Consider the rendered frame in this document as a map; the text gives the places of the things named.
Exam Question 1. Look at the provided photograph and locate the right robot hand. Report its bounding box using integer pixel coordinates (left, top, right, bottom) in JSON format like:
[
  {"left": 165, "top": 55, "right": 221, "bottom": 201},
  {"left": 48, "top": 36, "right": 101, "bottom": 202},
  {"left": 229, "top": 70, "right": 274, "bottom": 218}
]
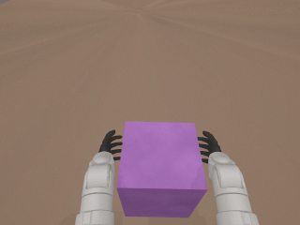
[{"left": 197, "top": 131, "right": 221, "bottom": 164}]

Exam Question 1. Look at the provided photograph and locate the robot left forearm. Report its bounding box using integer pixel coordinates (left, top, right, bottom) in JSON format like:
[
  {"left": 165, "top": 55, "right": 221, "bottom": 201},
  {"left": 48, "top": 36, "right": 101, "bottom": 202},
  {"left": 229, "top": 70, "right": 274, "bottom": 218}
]
[{"left": 75, "top": 151, "right": 115, "bottom": 225}]

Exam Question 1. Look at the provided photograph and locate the robot right forearm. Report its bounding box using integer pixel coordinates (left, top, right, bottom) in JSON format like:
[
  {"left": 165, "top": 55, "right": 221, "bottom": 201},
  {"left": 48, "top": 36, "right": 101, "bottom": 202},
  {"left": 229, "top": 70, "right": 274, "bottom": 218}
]
[{"left": 208, "top": 152, "right": 260, "bottom": 225}]

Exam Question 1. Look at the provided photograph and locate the left robot hand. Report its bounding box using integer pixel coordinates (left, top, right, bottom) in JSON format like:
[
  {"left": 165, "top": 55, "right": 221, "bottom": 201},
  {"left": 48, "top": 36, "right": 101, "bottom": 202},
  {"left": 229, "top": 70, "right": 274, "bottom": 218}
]
[{"left": 98, "top": 130, "right": 123, "bottom": 161}]

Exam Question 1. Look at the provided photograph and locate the carton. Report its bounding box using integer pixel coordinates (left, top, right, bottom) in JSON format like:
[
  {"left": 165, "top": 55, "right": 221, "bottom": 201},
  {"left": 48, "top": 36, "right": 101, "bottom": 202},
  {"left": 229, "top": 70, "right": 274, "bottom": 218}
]
[{"left": 116, "top": 121, "right": 208, "bottom": 218}]

